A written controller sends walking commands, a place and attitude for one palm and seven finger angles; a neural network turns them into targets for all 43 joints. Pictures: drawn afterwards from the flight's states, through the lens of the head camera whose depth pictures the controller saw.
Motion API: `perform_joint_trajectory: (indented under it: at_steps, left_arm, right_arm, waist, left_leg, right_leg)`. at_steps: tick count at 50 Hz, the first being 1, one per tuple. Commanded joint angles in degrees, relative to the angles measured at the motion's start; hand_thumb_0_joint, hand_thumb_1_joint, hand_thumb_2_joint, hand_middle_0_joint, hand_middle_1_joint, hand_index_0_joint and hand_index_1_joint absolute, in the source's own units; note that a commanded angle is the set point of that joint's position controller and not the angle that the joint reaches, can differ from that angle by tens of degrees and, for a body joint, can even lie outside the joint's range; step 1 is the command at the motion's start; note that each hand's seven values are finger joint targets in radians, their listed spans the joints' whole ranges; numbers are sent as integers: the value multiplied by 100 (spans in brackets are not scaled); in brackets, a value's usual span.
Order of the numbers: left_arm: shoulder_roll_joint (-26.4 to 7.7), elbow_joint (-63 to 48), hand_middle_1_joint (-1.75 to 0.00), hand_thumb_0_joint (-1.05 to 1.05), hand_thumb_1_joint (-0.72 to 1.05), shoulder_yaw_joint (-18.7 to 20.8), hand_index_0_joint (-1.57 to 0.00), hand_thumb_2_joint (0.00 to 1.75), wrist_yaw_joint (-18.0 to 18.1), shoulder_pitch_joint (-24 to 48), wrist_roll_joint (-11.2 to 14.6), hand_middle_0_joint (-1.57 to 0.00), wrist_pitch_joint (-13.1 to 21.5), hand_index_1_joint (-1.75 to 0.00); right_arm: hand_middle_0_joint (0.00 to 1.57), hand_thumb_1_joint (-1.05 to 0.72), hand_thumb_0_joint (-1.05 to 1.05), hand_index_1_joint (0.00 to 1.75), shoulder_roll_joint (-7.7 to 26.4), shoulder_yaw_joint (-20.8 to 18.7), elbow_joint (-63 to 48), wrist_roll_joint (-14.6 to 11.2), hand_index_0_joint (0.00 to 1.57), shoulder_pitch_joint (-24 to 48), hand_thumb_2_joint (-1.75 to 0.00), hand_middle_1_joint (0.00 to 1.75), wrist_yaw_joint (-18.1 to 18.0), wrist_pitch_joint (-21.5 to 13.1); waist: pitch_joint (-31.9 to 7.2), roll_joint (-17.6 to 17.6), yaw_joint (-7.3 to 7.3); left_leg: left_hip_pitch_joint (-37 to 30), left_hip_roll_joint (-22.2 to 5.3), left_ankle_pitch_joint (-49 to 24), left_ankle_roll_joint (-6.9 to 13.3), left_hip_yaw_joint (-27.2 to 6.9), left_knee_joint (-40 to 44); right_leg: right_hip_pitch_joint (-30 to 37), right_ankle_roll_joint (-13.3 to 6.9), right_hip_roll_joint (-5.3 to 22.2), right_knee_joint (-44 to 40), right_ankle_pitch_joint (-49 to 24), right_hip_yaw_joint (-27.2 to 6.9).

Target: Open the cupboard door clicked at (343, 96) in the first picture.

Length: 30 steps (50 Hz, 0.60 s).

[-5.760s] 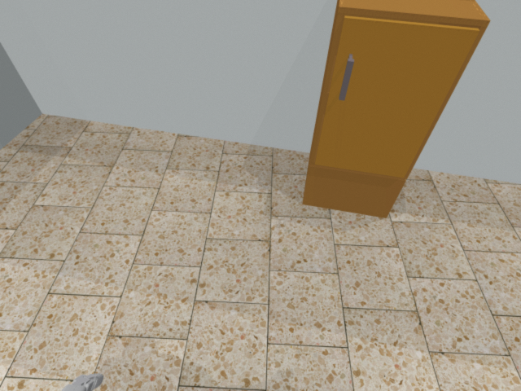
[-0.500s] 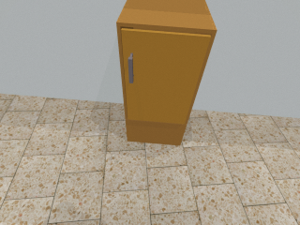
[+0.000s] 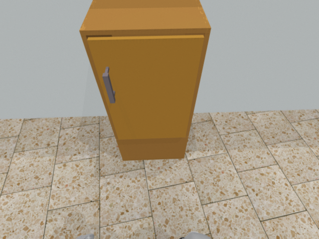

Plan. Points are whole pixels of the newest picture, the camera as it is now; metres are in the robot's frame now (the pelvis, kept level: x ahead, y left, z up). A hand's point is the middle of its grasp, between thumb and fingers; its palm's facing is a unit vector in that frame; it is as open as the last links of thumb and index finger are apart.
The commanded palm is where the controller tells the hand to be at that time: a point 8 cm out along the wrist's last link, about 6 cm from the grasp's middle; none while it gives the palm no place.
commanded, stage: take the last steps up to it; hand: left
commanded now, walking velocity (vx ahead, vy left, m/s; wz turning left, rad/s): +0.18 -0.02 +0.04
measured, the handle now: (110, 85) +0.63 +0.20 -0.02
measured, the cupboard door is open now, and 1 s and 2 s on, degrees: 0 0 0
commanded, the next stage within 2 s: come to a stop and stand still in 0.08 s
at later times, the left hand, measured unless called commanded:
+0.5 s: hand out of the picture +0.12 +0.18 -0.16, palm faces +0.05 -0.98 -0.19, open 7.3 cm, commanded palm none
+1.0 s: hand out of the picture +0.10 +0.12 -0.15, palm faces +0.04 -0.98 -0.22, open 7.3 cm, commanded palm none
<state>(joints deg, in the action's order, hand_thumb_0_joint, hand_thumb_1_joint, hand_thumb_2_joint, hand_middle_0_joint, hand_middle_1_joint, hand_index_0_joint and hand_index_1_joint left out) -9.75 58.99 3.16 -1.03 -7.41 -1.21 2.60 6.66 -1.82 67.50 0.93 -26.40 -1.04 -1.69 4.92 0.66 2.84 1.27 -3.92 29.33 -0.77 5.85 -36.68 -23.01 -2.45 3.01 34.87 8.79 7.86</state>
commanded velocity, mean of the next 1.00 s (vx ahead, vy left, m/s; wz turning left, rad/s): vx -0.07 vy -0.02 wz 0.00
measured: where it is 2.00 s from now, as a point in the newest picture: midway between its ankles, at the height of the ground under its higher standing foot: outside the picture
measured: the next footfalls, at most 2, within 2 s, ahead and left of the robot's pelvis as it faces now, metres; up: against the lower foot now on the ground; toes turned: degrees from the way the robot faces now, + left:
left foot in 0.30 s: +0.19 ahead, +0.12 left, +0.00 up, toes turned +7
right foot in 0.68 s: +0.12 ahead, -0.15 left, +0.00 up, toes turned -4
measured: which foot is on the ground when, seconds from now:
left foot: up 0.00-0.28, down 0.30-0.68, up 0.70-0.96, down 0.98-1.00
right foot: down 0.00-0.38, up 0.40-0.66, down 0.68-1.00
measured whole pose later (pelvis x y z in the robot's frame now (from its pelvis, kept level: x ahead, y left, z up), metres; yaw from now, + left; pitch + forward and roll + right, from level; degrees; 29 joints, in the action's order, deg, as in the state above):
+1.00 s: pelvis +0.06 -0.06 +0.02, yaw +0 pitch +0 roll -1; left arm -8.8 60.8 1.3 1.8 -12.6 -0.4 -0.1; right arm 10.3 -1.9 63.0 0.4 -13.9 -1.6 1.6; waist 1.7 1.9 0.3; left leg 9.2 -2.6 17.9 -1.4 0.9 -27.6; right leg -15.0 -3.4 -1.6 28.3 13.7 6.2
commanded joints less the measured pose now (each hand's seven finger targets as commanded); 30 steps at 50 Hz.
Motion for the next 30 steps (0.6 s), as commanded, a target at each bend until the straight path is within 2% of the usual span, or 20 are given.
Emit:
perform_joint_trajectory:
  at_steps: [1, 2, 3, 5, 6, 8, 10, 12, 13, 14, 15, 16, 17, 18, 20, 21, 23, 25, 27, 30]
  left_arm:
    - [-1325, 236, -30, 0, 90, 282, -20, 90, 168, -1737, 54, -20, 40, -30]
    - [-983, 99, -30, 0, 90, 217, -20, 90, 218, -1246, 59, -20, 14, -30]
    - [-736, 1, -30, 0, 90, 127, -20, 90, 241, -888, 23, -20, 33, -30]
    - [-465, -46, -30, 0, 90, 20, -20, 90, 256, -631, -10, -20, 92, -30]
    - [-448, -45, -30, 0, 90, 6, -20, 90, 259, -582, -18, -20, 95, -30]
    - [-513, -46, -30, 0, 90, 25, -20, 90, 253, -659, -26, -20, 90, -30]
    - [-530, 8, -30, 0, 90, -4, -20, 90, 233, -730, -4, -20, 61, -30]
    - [-505, 29, -30, 0, 90, -43, -20, 90, 257, -635, 11, -20, -2, -30]
    - [-496, 43, -30, 0, 90, -64, -20, 90, 275, -561, 44, -20, -41, -30]
    - [-452, 76, -30, 0, 90, -94, -20, 90, 275, -618, 71, -20, -78, -30]
    - [-353, 74, -30, 0, 90, -115, -20, 90, 285, -843, 96, -20, -130, -30]
    - [-344, 68, -30, 0, 90, -105, -20, 90, 323, -1019, 86, -20, -190, -30]
    - [-306, 76, -30, 0, 90, -118, -20, 90, 342, -1153, 79, -20, -263, -30]
    - [-391, 102, -30, 0, 90, -111, -20, 90, 340, -1128, 94, -20, -313, -30]
    - [-528, 17, -30, 0, 90, -62, -20, 90, 315, -1078, 81, -20, -393, -30]
    - [-529, -16, -30, 0, 90, -28, -20, 90, 312, -1040, 66, -20, -424, -30]
    - [-472, -111, -30, 0, 90, 20, -20, 90, 303, -980, 40, -20, -434, -30]
    - [-416, -221, -30, 0, 90, 65, -20, 90, 290, -886, 29, -20, -451, -30]
    - [-382, -294, -30, 0, 90, 78, -20, 90, 277, -931, 32, -20, -458, -30]
    - [-271, -273, -30, 0, 90, 54, -20, 90, 273, -1168, 38, -20, -438, -30]
  right_arm:
    - [20, -90, 0, 30, 554, -178, -677, -79, 20, 456, -90, 30, -6, -134]
    - [20, -90, 0, 30, 560, -188, -727, -19, 20, 673, -90, 30, 18, -89]
    - [20, -90, 0, 30, 435, -158, -709, 27, 20, 632, -90, 30, 46, -38]
    - [20, -90, 0, 30, 281, -114, -606, 60, 20, 277, -90, 30, 57, 72]
    - [20, -90, 0, 30, 251, -99, -608, 55, 20, 205, -90, 30, 60, 106]
    - [20, -90, 0, 30, 117, -69, -676, 46, 20, 271, -90, 30, 90, 112]
    - [20, -90, 0, 30, 147, -28, -764, 38, 20, 545, -90, 30, 89, 88]
    - [20, -90, 0, 30, 159, 35, -709, 10, 20, 542, -90, 30, 37, 67]
    - [20, -90, 0, 30, 216, 48, -624, 2, 20, 487, -90, 30, 19, 58]
    - [20, -90, 0, 30, 378, 41, -574, -7, 20, 460, -90, 30, 7, 33]
    - [20, -90, 0, 30, 687, 4, -618, -11, 20, 538, -90, 30, -21, -17]
    - [20, -90, 0, 30, 947, -46, -707, -12, 20, 689, -90, 30, -42, 10]
    - [20, -90, 0, 30, 1037, -61, -768, -32, 20, 962, -90, 30, -89, 20]
    - [20, -90, 0, 30, 1057, -76, -785, -43, 20, 1068, -90, 30, -142, 50]
    - [20, -90, 0, 30, 1207, -158, -854, -14, 20, 1082, -90, 30, -210, 110]
    - [20, -90, 0, 30, 1279, -210, -902, 2, 20, 1133, -90, 30, -229, 151]
    - [20, -90, 0, 30, 1389, -313, -1019, 29, 20, 1261, -90, 30, -224, 218]
    - [20, -90, 0, 30, 1415, -367, -1084, 41, 20, 1338, -90, 30, -204, 259]
    - [20, -90, 0, 30, 1372, -377, -1173, 43, 20, 1542, -90, 30, -177, 266]
    - [20, -90, 0, 30, 1323, -392, -1252, 58, 20, 1795, -90, 30, -102, 288]
  waist:
    - [-932, -927, -865]
    - [-396, -408, -688]
    - [-161, -325, -454]
    - [-205, -528, -141]
    - [-231, -574, -65]
    - [-316, -556, -91]
    - [-277, -654, -200]
    - [-407, -616, -133]
    - [-450, -559, -78]
    - [-495, -326, -70]
    - [-610, 291, -203]
    - [-535, 478, -290]
    - [-357, 1012, -383]
    - [-332, 1397, -339]
    - [-532, 1312, -259]
    - [-640, 1129, -223]
    - [-902, 795, -177]
    - [-1115, 571, -147]
    - [-1146, 728, -202]
    - [-1126, 981, -305]
  left_leg:
    - [3199, -30, 89, 275, -592, -3962]
    - [3176, -289, -378, 291, -695, -3841]
    - [2976, -409, -645, 234, -650, -3548]
    - [2491, -423, -831, 96, -486, -2831]
    - [2303, -400, -776, 37, -383, -2366]
    - [2056, -316, -883, -23, -173, -1506]
    - [1948, -185, -1066, -75, -66, -871]
    - [1401, -93, -1561, -120, -137, 46]
    - [970, -59, -2192, -144, -150, 670]
    - [557, -183, -3043, -130, -264, 1119]
    - [435, -612, -4284, 28, -640, 1270]
    - [657, -985, -4845, 270, -896, 1275]
    - [793, -1286, -5484, 532, -1152, 1438]
    - [838, -1421, -5932, 727, -1273, 1666]
    - [431, -1637, -6556, 1048, -1387, 1726]
    - [287, -1721, -6649, 1173, -1354, 1632]
    - [-59, -1771, -6724, 1284, -1215, 1387]
    - [-141, -1658, -6333, 1230, -1049, 1314]
    - [55, -1560, -5755, 1154, -890, 1335]
    - [681, -1413, -4443, 968, -821, 1407]
  right_leg:
    - [2455, -1200, 2224, -2154, 961, -3231]
    - [1705, -1049, 2028, -2275, 1379, -2686]
    - [1048, -868, 1801, -2328, 1099, -2116]
    - [561, -704, 1490, -2375, 198, -1277]
    - [471, -695, 1405, -2343, -49, -1019]
    - [482, -716, 1264, -2254, -368, -790]
    - [637, -696, 1161, -2128, -723, -781]
    - [757, -572, 959, -1730, -1282, -606]
    - [715, -401, 814, -1484, -1285, -466]
    - [644, -183, 643, -1183, -1140, -397]
    - [695, 61, 430, -950, -677, -398]
    - [832, 198, 270, -902, 31, -361]
    - [759, 340, 173, -649, 552, -285]
    - [862, 399, 105, -183, 1026, -210]
    - [372, 382, 57, 917, 2093, -463]
    - [179, 371, 53, 1383, 2314, -599]
    - [-199, 395, -10, 1924, 2370, -703]
    - [-316, 433, -61, 2152, 2243, -753]
    - [-150, 441, -55, 1907, 2134, -683]
    - [592, 369, -20, 704, 1655, -504]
